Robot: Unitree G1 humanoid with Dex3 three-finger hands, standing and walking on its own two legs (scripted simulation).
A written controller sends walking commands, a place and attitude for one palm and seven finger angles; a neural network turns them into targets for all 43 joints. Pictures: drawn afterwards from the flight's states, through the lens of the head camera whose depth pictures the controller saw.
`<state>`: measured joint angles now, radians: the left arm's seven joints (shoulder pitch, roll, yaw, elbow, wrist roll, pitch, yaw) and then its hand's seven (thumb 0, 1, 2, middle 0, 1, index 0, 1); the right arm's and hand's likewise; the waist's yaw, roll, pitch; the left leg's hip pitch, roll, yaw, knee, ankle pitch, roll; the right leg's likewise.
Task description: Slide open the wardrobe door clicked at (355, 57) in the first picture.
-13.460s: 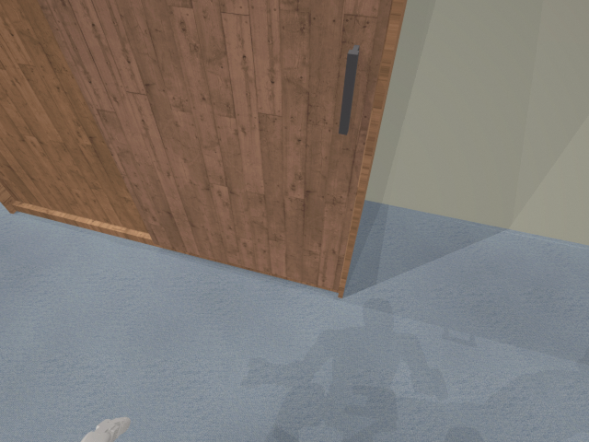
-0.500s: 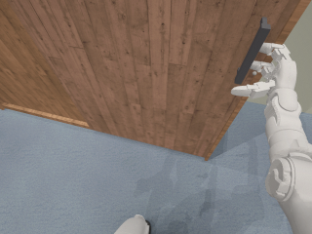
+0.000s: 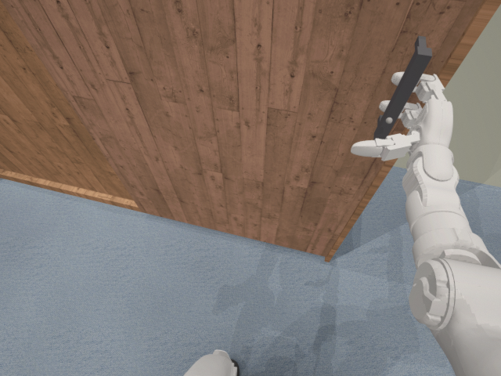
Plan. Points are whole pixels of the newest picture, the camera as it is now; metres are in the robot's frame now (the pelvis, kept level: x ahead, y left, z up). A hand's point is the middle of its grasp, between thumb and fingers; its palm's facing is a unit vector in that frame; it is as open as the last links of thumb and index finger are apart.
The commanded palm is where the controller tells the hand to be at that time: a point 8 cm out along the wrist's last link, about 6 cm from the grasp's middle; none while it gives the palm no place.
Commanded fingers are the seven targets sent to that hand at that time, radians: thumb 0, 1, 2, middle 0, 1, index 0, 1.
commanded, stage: slide the fingers in behind the handle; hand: right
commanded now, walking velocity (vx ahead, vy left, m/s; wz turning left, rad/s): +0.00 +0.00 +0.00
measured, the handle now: (398, 93) +0.56 -0.13 +0.12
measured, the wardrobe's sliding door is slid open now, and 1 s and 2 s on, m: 0.00 0.00 0.00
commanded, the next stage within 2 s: grip the handle and tug to test in 0.82 s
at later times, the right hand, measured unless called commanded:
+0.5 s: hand (387, 119) +0.50 -0.11 +0.13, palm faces +0.08 +1.00 -0.03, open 14.3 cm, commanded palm +0.47 -0.15 +0.12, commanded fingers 0.00 0.50 -0.30 0.30 1.20 0.30 1.20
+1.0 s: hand (382, 116) +0.52 -0.11 +0.12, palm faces +0.06 +1.00 -0.02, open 13.7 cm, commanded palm +0.48 -0.16 +0.12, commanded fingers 0.00 0.27 -0.40 0.32 1.23 0.32 1.23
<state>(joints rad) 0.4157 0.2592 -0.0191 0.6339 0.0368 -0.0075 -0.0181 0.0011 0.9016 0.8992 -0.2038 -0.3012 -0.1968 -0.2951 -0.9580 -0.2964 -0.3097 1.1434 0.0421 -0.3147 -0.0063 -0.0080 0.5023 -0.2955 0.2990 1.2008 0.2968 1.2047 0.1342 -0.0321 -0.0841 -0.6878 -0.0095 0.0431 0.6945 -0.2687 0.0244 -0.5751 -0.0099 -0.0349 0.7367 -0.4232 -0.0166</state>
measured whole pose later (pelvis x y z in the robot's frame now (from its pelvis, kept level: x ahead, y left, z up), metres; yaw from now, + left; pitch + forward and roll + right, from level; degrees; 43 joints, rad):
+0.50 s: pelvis -0.01 +0.01 +0.00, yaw -1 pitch +14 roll +0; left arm 0.42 0.27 -0.01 0.67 0.04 -0.02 -0.02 0.00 0.90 0.90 -0.20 -0.30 -0.20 -0.29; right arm -0.98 -0.29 -0.26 1.17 0.06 -0.33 -0.04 -0.01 0.50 -0.30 0.25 1.19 0.23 1.18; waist 0.12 -0.04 -0.08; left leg -0.68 0.00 0.05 0.70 -0.26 0.03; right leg -0.57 -0.01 -0.02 0.73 -0.41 -0.01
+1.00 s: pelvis -0.01 +0.00 +0.00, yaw +0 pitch +16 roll +0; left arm 0.42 0.27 -0.03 0.65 0.04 -0.02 -0.01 0.00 0.90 0.90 -0.20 -0.30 -0.20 -0.30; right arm -1.03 -0.32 -0.32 1.22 0.03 -0.34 -0.02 -0.01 0.49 -0.30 0.32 1.22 0.32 1.23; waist 0.15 -0.03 -0.07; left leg -0.72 -0.01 0.04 0.71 -0.26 0.03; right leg -0.61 -0.01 -0.04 0.75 -0.42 -0.02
